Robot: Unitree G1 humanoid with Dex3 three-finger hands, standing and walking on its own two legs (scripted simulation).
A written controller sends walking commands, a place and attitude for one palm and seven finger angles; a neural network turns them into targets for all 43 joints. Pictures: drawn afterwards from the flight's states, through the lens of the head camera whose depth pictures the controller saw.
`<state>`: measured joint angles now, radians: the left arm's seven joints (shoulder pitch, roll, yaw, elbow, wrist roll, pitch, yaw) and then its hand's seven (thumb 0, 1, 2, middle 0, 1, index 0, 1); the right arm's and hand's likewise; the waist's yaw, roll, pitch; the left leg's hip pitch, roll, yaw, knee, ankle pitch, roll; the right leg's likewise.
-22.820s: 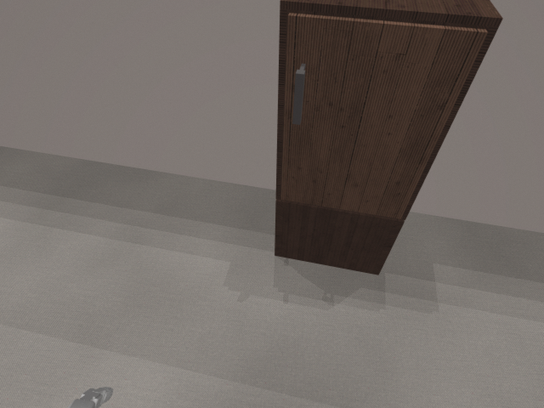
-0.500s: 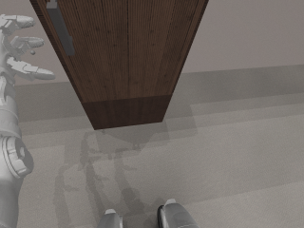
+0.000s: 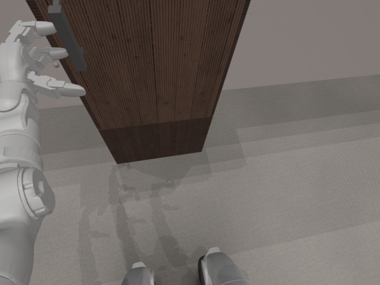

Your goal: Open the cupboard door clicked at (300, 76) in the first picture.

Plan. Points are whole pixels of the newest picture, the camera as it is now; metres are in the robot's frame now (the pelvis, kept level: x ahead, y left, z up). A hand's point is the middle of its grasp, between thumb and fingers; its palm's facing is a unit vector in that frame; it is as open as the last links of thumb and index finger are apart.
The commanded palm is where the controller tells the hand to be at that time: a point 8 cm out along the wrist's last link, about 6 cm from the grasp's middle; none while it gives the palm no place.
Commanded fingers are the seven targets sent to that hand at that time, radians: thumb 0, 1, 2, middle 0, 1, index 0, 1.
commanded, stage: slide the fingers in behind the handle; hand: left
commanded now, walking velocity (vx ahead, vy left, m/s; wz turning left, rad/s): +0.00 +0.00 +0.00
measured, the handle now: (70, 35) +0.61 +0.18 +0.11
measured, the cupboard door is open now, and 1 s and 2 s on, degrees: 0 0 1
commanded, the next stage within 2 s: close the thumb around the handle in 1.10 s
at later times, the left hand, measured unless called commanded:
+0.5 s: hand (63, 65) +0.53 +0.19 +0.10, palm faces +0.06 -1.00 -0.02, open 14.0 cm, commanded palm +0.51 +0.21 +0.10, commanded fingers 0.00 -0.50 0.30 -0.30 -1.20 -0.30 -1.20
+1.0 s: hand (78, 62) +0.54 +0.16 +0.10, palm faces +0.03 -1.00 -0.02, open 14.1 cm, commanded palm +0.51 +0.20 +0.10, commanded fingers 0.00 -0.50 0.30 -0.30 -1.20 -0.30 -1.20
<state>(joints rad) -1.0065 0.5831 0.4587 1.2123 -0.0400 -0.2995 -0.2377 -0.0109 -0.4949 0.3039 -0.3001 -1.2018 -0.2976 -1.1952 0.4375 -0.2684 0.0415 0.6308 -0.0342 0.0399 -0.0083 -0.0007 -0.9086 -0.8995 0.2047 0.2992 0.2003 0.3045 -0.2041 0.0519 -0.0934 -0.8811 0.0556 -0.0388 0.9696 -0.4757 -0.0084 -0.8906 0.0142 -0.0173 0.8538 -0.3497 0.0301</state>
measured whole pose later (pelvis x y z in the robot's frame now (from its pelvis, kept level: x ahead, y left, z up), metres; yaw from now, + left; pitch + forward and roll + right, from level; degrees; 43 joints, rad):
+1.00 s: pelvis +0.01 +0.00 +0.00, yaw +1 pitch +22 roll -3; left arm -1.04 0.46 0.34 1.21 -0.05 -0.33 -0.13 -0.01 -0.50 0.30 -0.25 -1.20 -0.28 -1.19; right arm 0.43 -0.26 0.02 0.67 -0.05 0.01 0.02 0.00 -0.91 -0.90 0.20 0.30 0.20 0.30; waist -0.19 0.05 -0.10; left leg -0.87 0.04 -0.06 0.97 -0.48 -0.01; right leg -0.88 0.00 -0.03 0.86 -0.37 0.03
